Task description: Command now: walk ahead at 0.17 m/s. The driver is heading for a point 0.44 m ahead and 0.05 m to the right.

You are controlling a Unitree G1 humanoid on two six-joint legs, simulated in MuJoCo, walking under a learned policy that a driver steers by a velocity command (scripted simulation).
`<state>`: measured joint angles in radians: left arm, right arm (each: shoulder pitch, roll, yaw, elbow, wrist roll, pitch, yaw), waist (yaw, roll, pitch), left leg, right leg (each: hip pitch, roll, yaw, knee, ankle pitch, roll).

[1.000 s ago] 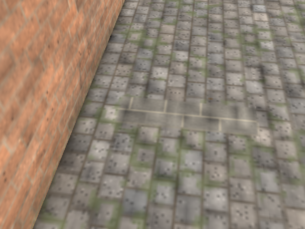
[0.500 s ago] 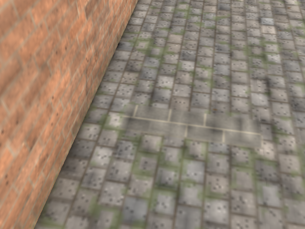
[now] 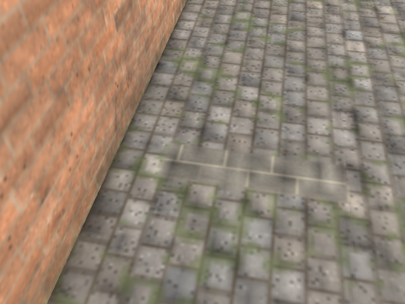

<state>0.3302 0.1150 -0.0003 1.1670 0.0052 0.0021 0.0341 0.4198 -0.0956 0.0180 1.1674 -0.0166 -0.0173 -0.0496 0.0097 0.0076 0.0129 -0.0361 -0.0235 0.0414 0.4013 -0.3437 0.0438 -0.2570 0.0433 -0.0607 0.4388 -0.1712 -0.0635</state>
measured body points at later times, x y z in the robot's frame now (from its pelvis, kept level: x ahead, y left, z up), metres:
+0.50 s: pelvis +0.18 -0.06 +0.01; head +0.19 -0.07 +0.46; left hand +0.13 +0.17 -0.14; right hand +0.23 -0.30 -0.15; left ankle +0.19 +0.07 -0.66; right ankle +0.14 -0.13 -0.74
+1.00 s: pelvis +0.37 -0.03 +0.00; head +0.40 -0.02 +0.45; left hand +0.39 +0.19 -0.16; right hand +0.38 -0.26 -0.15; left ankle +0.44 +0.02 -0.74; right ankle +0.36 -0.17 -0.70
